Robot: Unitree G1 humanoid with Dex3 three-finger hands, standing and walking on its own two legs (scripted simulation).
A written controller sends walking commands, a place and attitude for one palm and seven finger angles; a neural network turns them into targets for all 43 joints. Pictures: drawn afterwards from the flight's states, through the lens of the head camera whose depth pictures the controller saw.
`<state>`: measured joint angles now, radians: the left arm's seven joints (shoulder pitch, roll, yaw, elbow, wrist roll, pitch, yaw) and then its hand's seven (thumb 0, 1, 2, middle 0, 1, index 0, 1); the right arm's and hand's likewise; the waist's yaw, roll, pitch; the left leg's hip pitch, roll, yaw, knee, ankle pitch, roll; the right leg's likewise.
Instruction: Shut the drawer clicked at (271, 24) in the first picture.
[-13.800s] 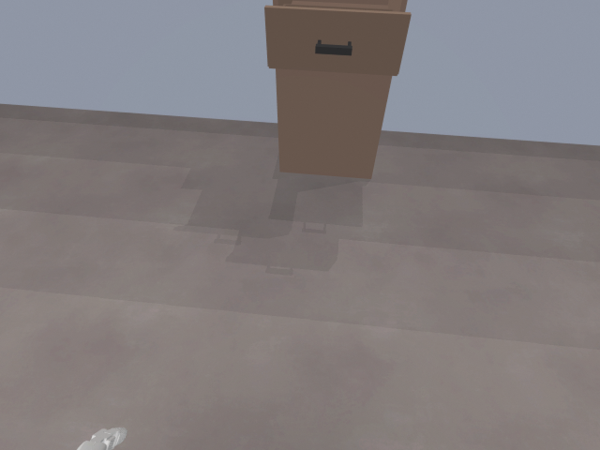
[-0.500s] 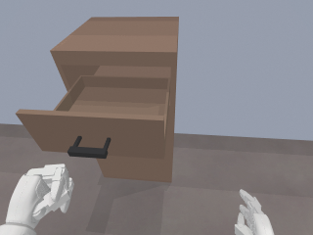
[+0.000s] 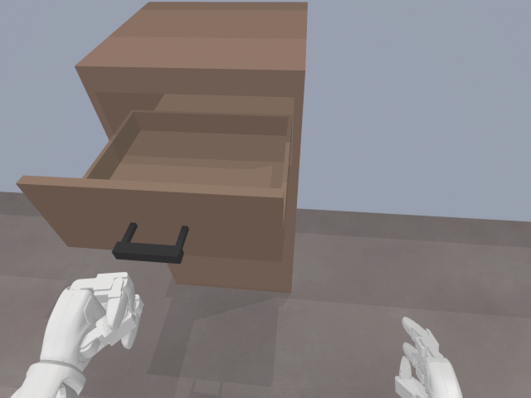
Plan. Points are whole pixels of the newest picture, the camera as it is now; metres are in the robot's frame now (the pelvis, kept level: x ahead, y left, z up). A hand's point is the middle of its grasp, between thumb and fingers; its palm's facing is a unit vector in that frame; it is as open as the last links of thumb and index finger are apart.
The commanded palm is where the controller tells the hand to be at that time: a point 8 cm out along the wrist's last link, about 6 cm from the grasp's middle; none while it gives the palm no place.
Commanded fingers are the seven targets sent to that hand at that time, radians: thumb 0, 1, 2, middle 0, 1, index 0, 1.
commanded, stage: bring the fist close to the handle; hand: left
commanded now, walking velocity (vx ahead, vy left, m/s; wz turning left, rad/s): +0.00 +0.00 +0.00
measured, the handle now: (153, 241) +0.35 +0.23 +0.03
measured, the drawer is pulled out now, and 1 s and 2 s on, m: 0.29 0.29 0.22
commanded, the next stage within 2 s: push the drawer shut in 1.04 s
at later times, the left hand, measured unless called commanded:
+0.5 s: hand (155, 312) +0.22 +0.18 +0.05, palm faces -0.01 -1.00 -0.05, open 3.3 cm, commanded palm +0.20 +0.24 +0.05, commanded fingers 0.00 0.90 0.90 -1.40 -1.60 -1.40 -1.60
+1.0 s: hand (167, 309) +0.23 +0.17 +0.03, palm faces +0.01 -1.00 -0.06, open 3.3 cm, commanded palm +0.21 +0.23 +0.04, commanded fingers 0.00 0.90 0.90 -1.40 -1.60 -1.40 -1.60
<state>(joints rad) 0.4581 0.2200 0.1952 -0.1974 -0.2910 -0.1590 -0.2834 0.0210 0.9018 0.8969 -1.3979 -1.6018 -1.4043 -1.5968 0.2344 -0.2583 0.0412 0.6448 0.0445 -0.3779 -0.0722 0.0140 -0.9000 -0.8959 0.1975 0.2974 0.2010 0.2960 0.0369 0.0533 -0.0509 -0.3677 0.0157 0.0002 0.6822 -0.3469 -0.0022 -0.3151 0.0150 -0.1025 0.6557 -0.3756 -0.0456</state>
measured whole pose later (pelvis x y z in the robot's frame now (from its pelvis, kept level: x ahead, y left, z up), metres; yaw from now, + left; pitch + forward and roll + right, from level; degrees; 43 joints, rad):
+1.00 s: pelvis -0.01 +0.00 -0.03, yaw -1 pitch +9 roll +0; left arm 0.30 0.20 0.13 0.04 -0.23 -0.31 -0.18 0.02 0.90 0.90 -1.40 -1.60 -1.40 -1.60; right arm 0.25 -0.26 0.03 0.56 0.03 -0.18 -0.03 0.01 -0.90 -0.90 0.20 0.30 0.20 0.30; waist -0.01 0.04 -0.08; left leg -0.62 0.02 0.02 0.88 -0.42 0.00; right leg -0.58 0.01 -0.09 0.87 -0.45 -0.05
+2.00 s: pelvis -0.02 +0.01 -0.03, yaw -1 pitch +10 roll -1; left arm -0.26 0.26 0.18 0.54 -0.20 -0.33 -0.18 0.02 0.85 0.93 -1.40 -1.60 -1.40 -1.60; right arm 0.25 -0.26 0.04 0.63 0.03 -0.14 -0.05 0.01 -0.90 -0.90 0.20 0.30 0.20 0.30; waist -0.04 0.03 -0.06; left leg -0.67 0.01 0.01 0.88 -0.39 0.01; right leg -0.63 0.00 -0.09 0.86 -0.42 -0.04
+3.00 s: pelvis -0.02 +0.01 -0.04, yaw -2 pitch +16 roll -1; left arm -0.75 0.40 0.34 1.08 -0.12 -0.42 -0.20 0.04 0.85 0.93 -1.40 -1.60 -1.40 -1.60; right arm 0.35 -0.27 0.03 0.66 0.01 -0.01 -0.02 0.01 -0.90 -0.90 0.20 0.30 0.20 0.30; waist -0.12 0.02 -0.08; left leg -0.82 0.04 0.02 0.95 -0.41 0.01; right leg -0.77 0.02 -0.08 0.91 -0.42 -0.04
